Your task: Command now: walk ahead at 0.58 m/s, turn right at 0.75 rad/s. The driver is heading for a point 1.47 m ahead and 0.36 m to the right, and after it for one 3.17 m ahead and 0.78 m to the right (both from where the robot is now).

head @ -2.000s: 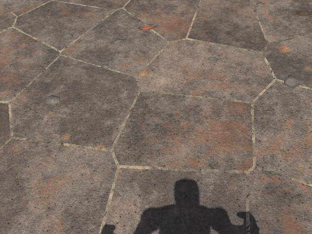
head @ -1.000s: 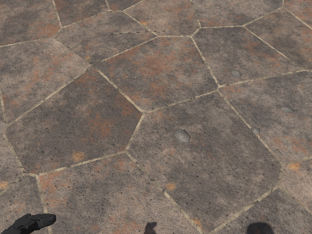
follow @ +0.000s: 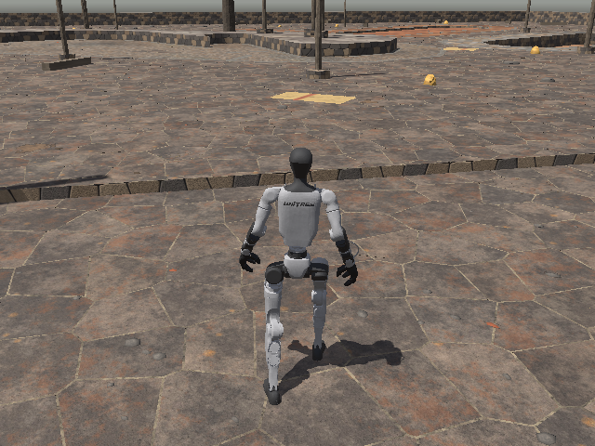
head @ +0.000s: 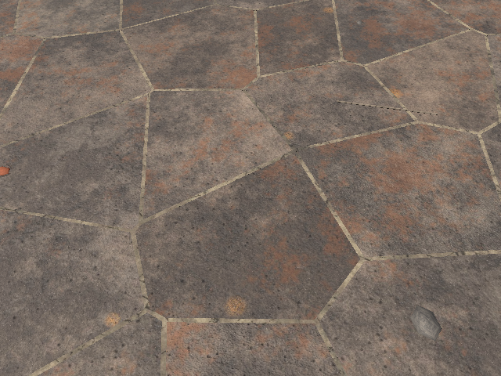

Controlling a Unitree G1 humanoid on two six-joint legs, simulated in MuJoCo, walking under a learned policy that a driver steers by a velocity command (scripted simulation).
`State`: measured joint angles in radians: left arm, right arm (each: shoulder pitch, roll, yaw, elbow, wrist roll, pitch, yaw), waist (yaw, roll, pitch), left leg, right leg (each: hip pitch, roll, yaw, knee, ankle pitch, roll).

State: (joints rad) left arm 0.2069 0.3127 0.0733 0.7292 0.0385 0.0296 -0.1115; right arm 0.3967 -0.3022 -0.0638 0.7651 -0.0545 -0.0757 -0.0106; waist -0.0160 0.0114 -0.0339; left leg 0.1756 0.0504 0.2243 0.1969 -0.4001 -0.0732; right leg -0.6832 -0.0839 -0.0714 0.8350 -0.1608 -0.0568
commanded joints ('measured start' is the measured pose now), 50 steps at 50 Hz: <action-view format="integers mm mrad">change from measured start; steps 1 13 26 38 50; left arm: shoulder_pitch -19 13 153 -42 44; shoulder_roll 74 187 208 87 143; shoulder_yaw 13 43 48 -40 -38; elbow -100 -174 -94 -113 -114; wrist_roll -103 -62 -19 40 17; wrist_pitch -51 -68 -62 -85 -114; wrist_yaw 28 127 104 61 103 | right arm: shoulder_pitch -122 -210 -503 42 79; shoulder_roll -233 -113 -125 -102 -206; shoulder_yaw -70 -3 28 3 -37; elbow -81 -183 -245 6 85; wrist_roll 94 19 7 39 65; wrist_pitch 17 -9 14 -17 -22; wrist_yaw -16 -12 32 24 31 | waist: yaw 57 -26 106 -12 145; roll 84 12 -135 111 35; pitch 117 -23 79 74 -107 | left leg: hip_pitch -139 -788 -758 -212 -503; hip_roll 243 -25 -66 103 6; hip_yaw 16 -314 -327 -689 -492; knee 213 904 351 9 436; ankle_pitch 1030 104 311 -22 855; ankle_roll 152 -5 31 255 198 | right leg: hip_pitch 139 440 600 -29 818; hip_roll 77 0 22 84 113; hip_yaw -82 388 668 177 67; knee -76 -487 -502 237 -285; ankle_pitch -82 683 93 -137 2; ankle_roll -65 -212 -151 4 6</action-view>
